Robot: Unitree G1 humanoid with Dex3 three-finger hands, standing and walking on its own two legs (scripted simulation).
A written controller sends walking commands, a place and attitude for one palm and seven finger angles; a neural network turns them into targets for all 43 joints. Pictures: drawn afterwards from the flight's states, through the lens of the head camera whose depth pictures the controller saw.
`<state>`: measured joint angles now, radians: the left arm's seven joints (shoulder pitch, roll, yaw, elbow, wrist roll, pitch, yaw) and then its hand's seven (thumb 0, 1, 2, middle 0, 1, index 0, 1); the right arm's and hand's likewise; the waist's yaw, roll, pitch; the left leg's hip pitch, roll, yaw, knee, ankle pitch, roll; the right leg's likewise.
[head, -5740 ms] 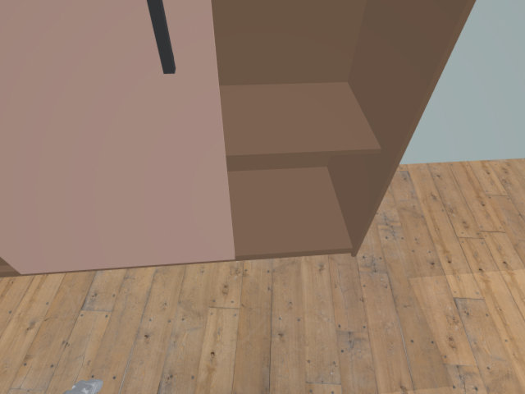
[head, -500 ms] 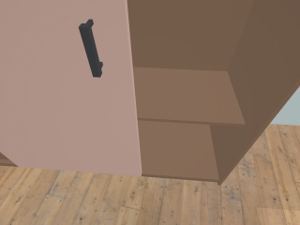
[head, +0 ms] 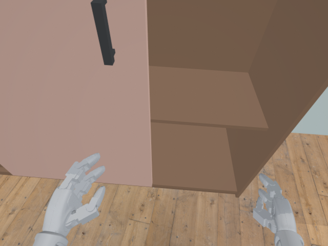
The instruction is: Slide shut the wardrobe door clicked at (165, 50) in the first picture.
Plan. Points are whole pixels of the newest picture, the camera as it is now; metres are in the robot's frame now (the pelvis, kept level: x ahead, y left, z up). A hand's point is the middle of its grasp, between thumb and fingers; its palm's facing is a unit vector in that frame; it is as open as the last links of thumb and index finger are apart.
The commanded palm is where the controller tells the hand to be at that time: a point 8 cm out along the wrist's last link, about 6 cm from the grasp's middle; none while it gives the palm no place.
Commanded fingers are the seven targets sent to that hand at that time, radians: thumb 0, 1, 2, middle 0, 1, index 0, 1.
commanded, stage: raise the hand with hooked fingers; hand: left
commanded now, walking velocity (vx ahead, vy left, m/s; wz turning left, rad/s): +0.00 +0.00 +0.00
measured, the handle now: (106, 32) +0.54 +0.18 +0.26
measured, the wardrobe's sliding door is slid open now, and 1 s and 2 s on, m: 0.52 0.52 0.52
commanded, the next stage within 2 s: move the hooked fingers beside the handle in 1.72 s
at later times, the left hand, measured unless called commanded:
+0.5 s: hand (46, 177) +0.21 +0.24 +0.14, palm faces +0.04 -0.99 -0.09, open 11.4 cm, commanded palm +0.18 +0.28 +0.14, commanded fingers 0.00 -0.15 0.45 -0.28 -0.98 -0.28 -0.98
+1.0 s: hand (0, 127) +0.25 +0.28 +0.23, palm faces +0.11 -0.99 -0.13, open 13.8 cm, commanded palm +0.22 +0.32 +0.24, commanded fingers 0.00 -0.50 0.30 -0.30 -1.20 -0.30 -1.20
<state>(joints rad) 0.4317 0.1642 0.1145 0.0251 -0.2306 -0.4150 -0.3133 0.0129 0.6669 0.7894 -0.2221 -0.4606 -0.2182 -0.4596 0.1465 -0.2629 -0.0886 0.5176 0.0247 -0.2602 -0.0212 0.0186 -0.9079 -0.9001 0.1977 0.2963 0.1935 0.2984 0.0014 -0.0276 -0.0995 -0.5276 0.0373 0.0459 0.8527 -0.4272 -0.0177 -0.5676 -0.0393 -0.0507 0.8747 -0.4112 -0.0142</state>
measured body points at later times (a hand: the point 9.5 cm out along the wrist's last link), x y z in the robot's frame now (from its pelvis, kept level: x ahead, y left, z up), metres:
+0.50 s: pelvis -0.01 +0.02 +0.02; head -0.01 +0.01 +0.47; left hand +0.20 +0.29 +0.14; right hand +0.15 -0.20 -0.06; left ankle +0.00 +0.13 -0.70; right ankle +0.02 -0.11 -0.70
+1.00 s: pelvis +0.01 +0.01 +0.04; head -0.02 -0.01 +0.49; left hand +0.23 +0.34 +0.24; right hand +0.23 -0.19 -0.01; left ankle +0.00 +0.13 -0.70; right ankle +0.02 -0.11 -0.70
